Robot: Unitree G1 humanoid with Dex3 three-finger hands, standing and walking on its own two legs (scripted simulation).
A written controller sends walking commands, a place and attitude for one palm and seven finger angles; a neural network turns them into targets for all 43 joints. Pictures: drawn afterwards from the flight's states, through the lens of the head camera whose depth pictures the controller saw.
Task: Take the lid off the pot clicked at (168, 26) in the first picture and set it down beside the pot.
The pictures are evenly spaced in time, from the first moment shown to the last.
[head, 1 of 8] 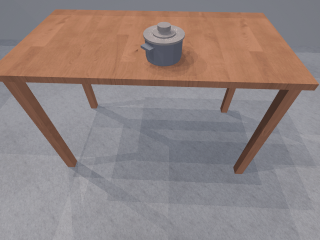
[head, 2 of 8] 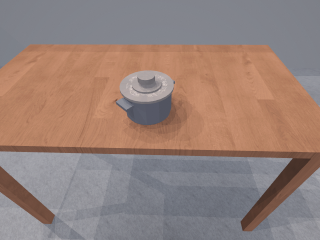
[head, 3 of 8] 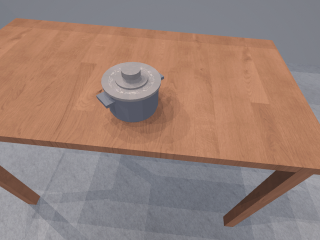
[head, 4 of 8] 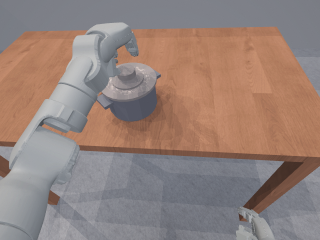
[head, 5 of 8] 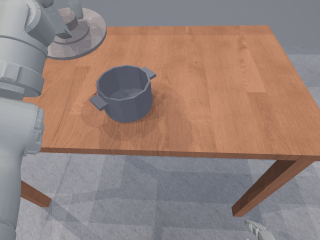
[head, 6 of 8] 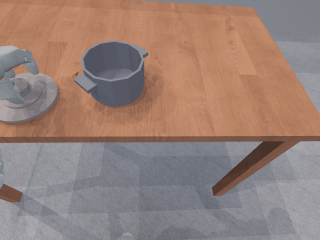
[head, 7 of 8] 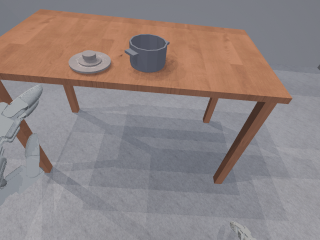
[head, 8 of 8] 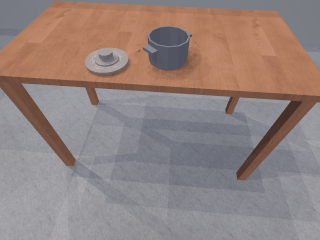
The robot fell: no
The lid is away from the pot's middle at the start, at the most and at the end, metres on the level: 0.00 0.25 0.24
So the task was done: yes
